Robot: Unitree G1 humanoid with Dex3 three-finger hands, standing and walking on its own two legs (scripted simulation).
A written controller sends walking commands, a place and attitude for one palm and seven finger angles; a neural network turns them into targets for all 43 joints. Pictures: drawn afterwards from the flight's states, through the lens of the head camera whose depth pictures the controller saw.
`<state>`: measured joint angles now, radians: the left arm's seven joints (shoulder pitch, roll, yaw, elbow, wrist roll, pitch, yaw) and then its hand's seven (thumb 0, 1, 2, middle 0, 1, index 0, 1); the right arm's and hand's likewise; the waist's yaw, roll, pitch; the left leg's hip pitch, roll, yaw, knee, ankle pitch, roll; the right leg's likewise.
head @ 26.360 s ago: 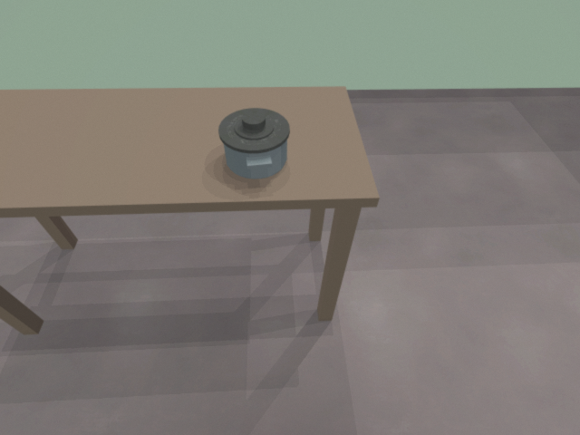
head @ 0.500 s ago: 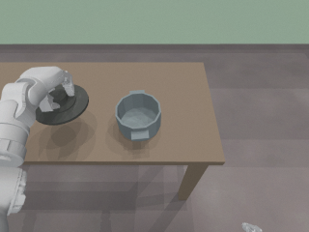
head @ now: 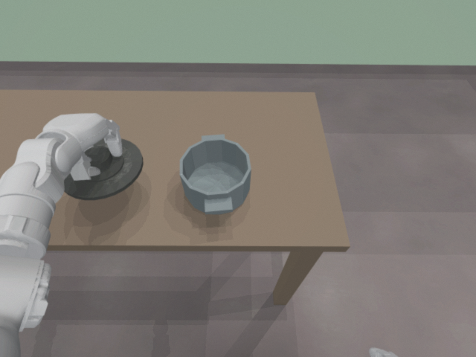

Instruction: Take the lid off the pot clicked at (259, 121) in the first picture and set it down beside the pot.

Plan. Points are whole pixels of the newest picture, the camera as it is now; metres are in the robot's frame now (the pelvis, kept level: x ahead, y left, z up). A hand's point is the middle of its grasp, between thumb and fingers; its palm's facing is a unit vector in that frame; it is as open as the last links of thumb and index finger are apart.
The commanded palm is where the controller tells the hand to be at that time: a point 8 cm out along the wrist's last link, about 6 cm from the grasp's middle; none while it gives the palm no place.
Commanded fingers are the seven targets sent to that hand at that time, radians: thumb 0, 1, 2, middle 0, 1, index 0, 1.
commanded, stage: lower the lid onto the table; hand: left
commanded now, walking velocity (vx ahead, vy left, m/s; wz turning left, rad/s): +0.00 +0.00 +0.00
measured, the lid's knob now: (97, 158) +0.46 +0.27 +0.04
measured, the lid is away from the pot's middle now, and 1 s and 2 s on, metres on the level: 0.22 0.24 0.24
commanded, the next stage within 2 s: open the fingers wide in 1.02 s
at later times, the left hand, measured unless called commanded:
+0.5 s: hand (92, 170) +0.43 +0.28 +0.04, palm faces -0.43 -0.05 -0.90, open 7.7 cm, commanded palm +0.44 +0.28 +0.10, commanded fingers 0.00 0.53 1.13 -0.82 -0.98 -0.87 -1.01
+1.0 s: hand (95, 182) +0.43 +0.28 +0.00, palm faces -0.46 -0.06 -0.89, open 7.7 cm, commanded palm +0.45 +0.28 +0.06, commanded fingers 0.00 0.53 1.13 -0.82 -0.98 -0.87 -1.01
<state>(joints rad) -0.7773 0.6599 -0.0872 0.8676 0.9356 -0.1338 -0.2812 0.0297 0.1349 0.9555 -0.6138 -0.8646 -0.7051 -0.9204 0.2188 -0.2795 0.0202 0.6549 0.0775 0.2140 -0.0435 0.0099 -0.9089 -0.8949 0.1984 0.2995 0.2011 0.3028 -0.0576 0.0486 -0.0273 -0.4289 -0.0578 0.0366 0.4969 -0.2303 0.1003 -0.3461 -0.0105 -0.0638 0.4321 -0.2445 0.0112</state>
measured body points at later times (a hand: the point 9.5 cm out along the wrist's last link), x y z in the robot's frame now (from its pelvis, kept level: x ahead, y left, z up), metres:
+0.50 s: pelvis +0.00 +0.00 +0.00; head +0.07 +0.01 +0.44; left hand +0.45 +0.28 +0.09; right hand +0.05 -0.28 -0.13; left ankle +0.00 +0.05 -0.74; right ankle -0.03 -0.13 -0.74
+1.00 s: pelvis +0.00 +0.00 -0.01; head +0.08 +0.01 +0.43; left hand +0.44 +0.28 +0.05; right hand +0.03 -0.28 -0.14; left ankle +0.00 +0.05 -0.74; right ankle -0.03 -0.13 -0.74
